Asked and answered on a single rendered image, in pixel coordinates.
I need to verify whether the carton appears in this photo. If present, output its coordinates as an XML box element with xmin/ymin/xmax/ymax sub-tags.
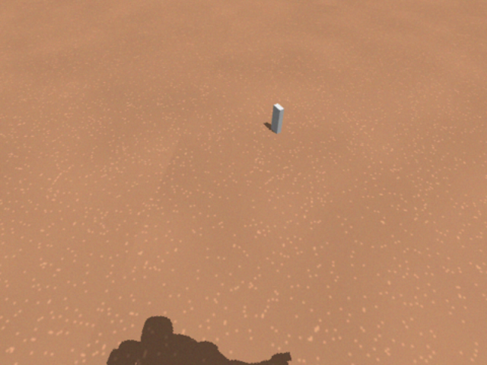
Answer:
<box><xmin>271</xmin><ymin>103</ymin><xmax>284</xmax><ymax>134</ymax></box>

